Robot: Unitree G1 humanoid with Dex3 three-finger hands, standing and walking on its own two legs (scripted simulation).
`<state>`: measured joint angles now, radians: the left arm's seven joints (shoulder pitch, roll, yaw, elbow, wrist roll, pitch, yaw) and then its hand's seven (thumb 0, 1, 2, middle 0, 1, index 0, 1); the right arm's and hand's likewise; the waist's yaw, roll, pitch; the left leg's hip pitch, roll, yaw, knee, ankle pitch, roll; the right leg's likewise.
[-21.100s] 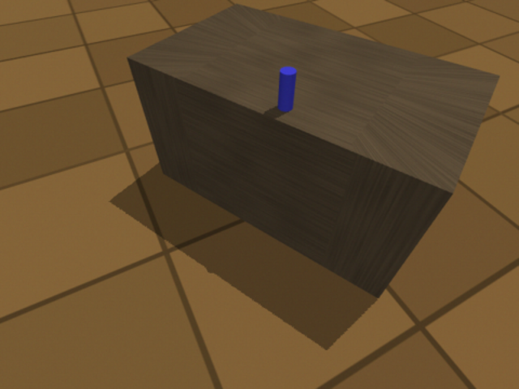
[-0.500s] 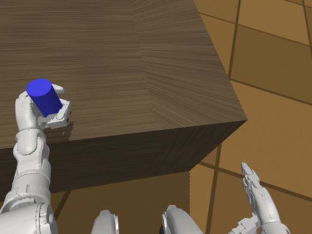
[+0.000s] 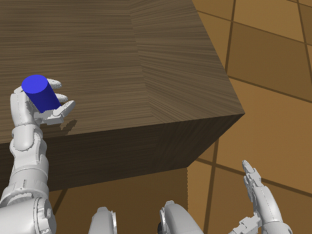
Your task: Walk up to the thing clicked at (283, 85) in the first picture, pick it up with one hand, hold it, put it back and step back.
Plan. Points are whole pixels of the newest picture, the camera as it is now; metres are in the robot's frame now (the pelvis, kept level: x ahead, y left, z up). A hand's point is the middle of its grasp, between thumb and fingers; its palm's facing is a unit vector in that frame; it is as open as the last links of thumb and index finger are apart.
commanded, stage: open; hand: left
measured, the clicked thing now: (45, 100) +0.45 +0.21 +0.04
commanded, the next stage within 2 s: withdraw in 0.22 s
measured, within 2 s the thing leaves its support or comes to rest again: neither
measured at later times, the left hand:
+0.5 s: hand (46, 97) +0.46 +0.21 +0.04, palm faces +0.19 -0.98 +0.00, open 15.8 cm
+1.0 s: hand out of the picture +0.44 +0.31 +0.11, palm faces +0.25 -0.93 -0.26, open 17.4 cm
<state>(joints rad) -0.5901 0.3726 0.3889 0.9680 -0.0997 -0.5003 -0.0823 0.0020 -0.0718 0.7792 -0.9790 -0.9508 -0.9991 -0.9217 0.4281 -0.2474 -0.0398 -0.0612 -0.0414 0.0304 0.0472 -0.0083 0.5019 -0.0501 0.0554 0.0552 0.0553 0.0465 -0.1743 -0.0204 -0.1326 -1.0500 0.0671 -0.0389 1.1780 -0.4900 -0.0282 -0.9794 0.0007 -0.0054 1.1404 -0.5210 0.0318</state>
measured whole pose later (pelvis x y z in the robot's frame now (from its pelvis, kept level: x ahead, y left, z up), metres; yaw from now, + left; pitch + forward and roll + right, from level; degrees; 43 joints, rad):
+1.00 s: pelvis +0.02 +0.01 +0.05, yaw +0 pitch +14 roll -1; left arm -0.54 0.57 0.40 0.90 -0.01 -0.12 -0.13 -0.01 -0.55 0.06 -0.07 -0.07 -0.08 -0.06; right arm 0.38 -0.25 -0.03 0.17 0.04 0.11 0.00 -0.01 0.53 -0.06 0.06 0.06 0.06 0.05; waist -0.08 0.00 -0.11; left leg -0.73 0.06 0.00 0.91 -0.42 -0.02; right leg -0.67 -0.01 0.02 0.87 -0.44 0.04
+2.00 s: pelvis +0.01 -0.02 +0.05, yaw +2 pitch +6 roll +0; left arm 0.52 0.32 0.32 -0.17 -0.07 -0.04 0.05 -0.01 -0.51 0.02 -0.05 -0.05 -0.07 -0.04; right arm 0.45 -0.22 -0.13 0.23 0.04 0.01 -0.07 -0.01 0.51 -0.06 0.05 0.06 0.05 0.05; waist 0.04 0.03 -0.10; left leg -0.59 0.04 -0.02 0.88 -0.40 -0.04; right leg -0.55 -0.03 0.00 0.90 -0.47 0.02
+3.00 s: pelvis +0.03 -0.01 +0.04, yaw +1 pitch +10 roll +0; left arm 0.45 0.19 0.01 0.09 -0.02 0.04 0.07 -0.01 -0.58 0.03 -0.05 -0.05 -0.05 -0.04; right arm 0.46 -0.19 0.00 0.06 0.03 0.08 -0.08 0.01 -0.90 -0.90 0.20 0.31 0.20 0.30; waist 0.01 0.00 -0.12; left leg -0.66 0.04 0.00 0.95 -0.46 -0.04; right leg -0.62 -0.03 0.02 0.96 -0.52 0.03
